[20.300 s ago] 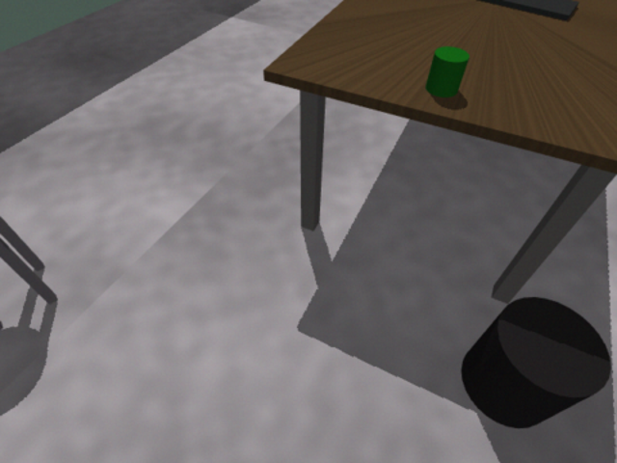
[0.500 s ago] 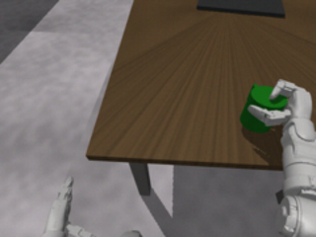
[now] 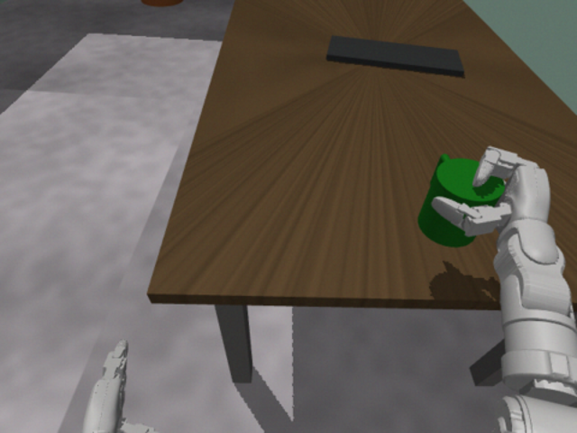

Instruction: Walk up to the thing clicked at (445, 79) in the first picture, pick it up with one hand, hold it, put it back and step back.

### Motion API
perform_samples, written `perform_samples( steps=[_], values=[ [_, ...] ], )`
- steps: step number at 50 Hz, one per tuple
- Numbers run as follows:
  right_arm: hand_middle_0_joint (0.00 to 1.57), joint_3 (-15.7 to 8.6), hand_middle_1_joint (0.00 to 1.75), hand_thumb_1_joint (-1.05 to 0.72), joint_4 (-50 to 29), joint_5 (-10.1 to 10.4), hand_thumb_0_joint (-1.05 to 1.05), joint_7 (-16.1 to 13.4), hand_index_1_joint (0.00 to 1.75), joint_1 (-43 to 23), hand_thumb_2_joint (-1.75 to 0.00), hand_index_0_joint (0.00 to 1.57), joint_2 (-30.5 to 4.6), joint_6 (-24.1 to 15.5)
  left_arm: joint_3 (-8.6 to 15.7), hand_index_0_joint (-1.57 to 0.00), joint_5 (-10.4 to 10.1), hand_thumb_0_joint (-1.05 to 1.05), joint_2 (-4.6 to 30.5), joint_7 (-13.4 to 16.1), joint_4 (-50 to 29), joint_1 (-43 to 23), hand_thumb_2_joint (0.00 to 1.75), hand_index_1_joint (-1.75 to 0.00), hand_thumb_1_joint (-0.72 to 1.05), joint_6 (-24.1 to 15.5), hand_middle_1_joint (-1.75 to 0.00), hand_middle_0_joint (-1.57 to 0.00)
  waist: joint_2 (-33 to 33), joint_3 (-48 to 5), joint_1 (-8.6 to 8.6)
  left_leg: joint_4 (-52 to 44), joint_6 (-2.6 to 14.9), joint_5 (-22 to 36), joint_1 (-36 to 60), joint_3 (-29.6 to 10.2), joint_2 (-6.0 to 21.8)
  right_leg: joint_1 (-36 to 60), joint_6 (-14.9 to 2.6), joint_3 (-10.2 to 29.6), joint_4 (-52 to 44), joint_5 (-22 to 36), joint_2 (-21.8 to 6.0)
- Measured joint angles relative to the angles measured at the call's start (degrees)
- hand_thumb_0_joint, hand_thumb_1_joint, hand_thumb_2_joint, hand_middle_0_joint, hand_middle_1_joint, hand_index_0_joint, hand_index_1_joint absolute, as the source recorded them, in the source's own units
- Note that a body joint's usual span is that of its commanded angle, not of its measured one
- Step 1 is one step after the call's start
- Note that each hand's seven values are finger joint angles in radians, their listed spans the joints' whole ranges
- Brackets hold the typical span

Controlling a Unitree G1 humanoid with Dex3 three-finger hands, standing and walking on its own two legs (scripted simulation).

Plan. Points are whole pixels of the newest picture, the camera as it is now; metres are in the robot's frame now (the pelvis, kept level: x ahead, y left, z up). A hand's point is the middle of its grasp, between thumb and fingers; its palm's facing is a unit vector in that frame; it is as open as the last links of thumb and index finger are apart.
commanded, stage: lift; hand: right
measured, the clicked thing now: (452, 195) +0.42 -0.20 +0.13
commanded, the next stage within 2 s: hold in 0.82 s
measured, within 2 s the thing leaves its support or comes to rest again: neither
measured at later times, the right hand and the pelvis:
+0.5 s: hand (486, 185) +0.34 -0.18 +0.22, palm faces +0.19 +0.98 -0.03, open 7.1 cm; pelvis -0.02 +0.01 +0.01, yaw -1 degrees
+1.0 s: hand (497, 180) +0.33 -0.18 +0.24, palm faces +0.17 +0.98 -0.04, open 7.1 cm; pelvis -0.01 +0.00 +0.01, yaw -1 degrees
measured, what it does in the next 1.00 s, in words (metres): stands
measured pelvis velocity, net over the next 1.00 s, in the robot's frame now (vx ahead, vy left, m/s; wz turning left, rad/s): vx -0.01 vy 0.00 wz -0.02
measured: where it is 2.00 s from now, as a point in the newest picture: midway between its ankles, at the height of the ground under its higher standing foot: outside the picture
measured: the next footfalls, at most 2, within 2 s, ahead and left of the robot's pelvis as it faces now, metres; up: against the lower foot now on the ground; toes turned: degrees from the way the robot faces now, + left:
none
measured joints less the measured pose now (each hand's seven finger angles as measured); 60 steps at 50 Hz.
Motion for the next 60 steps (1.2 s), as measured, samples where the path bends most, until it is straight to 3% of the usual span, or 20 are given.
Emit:
perform_samples(
  steps=[6, 18, 32, 48, 60],
  values=[
    [0.58, 1.2, 1.04, 0.47, -5.7, 0.8, 0.01, 0.1, 1.46, 1.2, -1.01, 1.34, 0.6, 5.8, 0.6, -0.06, 0.0, -0.01, 0.4, 0.2, 1.5, -0.6, 0.04, -0.05, -0.52, -0.5, -0.05, -0.05, -0.7, 0.1, -0.66, -1.2, 0.03, 0.7, 2.0, 0.1, 0.2, 2.1, 0.04, 0.1, -1.4, 1.0, 0.2],
    [0.58, 1.4, 1.05, 0.48, -17.0, 1.7, 0.01, -1.5, 1.45, 4.0, -1.01, 1.34, 1.7, 15.8, 1.5, -0.05, -0.1, -0.01, 0.7, 0.0, 4.6, -1.6, 0.05, -0.04, -0.52, -1.4, -0.05, -0.05, -1.1, 0.8, -1.15, -2.5, 0.35, 1.8, 4.4, 0.5, 0.2, 4.5, 0.30, 0.4, -3.4, 2.5, 0.2],
    [0.58, 1.1, 1.06, 0.48, -25.5, 2.6, 0.01, -2.0, 1.44, 4.5, -1.01, 1.32, 1.4, 25.0, 1.8, -0.05, -0.2, -0.01, 0.8, 0.1, 6.6, -3.1, 0.05, -0.04, -0.53, -3.1, -0.04, -0.05, -1.9, 0.2, -1.34, -3.7, 0.44, 2.2, 6.4, 1.3, 0.4, 6.2, 0.37, 1.2, -4.5, 3.2, 0.3],
    [0.58, 1.1, 1.06, 0.48, -30.5, 2.7, 0.01, -1.9, 1.44, 5.0, -1.01, 1.32, 1.7, 30.7, 0.7, -0.05, -0.1, -0.01, 0.5, 0.0, 8.0, -3.5, 0.06, -0.05, -0.54, -5.3, -0.05, -0.05, -2.1, 0.4, -1.68, -4.3, 0.36, 2.4, 7.3, 1.2, 0.5, 7.1, 0.30, 1.0, -5.0, 3.3, 0.4],
    [0.58, 0.0, 1.06, 0.48, -33.7, 3.8, 0.01, -2.1, 1.44, 4.5, -1.01, 1.32, 1.4, 33.6, 2.1, -0.05, -0.2, -0.01, 1.3, 0.4, 10.0, -3.9, 0.05, -0.05, -0.54, -6.0, -0.05, -0.05, -2.5, 0.0, -1.96, -4.3, 0.15, 2.2, 7.8, 1.3, 0.7, 7.4, 0.09, 1.2, -4.8, 3.0, 0.6]
  ],
)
